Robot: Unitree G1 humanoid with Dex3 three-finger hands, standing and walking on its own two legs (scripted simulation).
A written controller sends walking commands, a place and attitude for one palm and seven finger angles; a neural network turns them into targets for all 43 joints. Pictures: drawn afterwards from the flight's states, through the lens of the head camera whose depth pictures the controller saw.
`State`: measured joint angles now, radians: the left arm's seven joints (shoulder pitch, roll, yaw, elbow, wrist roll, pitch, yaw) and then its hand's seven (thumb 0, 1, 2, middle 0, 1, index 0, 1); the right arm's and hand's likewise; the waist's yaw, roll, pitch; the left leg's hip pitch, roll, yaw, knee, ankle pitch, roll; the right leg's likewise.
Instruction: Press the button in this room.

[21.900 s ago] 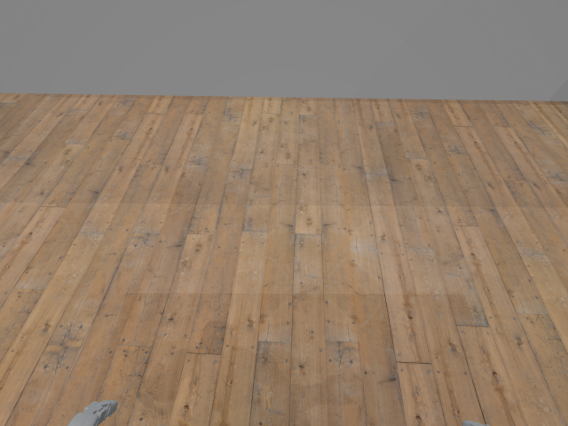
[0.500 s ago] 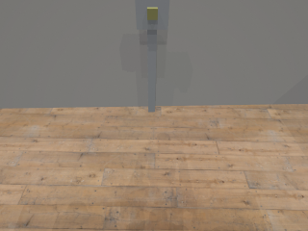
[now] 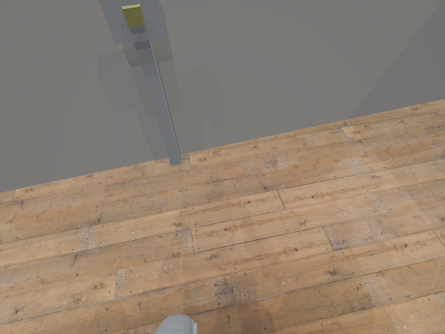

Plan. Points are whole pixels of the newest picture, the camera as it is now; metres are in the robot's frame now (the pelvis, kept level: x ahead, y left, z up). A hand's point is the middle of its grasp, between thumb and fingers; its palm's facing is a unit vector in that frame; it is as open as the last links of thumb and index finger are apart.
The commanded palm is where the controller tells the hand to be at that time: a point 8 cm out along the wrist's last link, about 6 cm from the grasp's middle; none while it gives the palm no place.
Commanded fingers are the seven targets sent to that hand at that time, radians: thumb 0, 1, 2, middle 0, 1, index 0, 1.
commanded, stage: walk to a spot facing it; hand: left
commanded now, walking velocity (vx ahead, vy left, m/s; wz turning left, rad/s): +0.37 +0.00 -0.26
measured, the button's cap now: (133, 15) +1.01 +0.41 +0.09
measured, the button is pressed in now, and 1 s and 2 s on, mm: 0 0 0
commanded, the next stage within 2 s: turn to face it in 0.80 s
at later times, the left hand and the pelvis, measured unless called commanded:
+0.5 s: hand (127, 273) +0.25 +0.27 -0.18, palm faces -0.14 -0.97 -0.19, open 7.4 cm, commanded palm none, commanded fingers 0.00 0.90 0.90 -0.20 -0.30 -0.20 -0.30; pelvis +0.22 +0.08 +0.00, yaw -12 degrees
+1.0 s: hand (211, 181) +0.52 +0.10 -0.15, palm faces -0.48 -0.84 -0.24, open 7.4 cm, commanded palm none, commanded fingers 0.00 0.90 0.90 -0.20 -0.30 -0.20 -0.30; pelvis +0.31 +0.01 -0.01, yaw -27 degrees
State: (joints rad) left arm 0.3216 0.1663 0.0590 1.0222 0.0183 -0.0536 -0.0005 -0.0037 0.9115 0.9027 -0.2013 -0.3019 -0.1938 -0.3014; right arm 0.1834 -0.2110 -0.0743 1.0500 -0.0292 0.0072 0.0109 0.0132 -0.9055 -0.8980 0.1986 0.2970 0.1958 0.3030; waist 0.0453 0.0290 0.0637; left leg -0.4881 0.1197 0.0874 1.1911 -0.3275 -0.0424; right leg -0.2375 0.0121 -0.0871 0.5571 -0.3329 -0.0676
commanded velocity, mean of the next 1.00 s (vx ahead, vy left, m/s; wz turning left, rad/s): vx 0.12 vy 0.00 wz -0.36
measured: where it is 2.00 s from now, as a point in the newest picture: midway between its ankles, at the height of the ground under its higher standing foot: (241, 319)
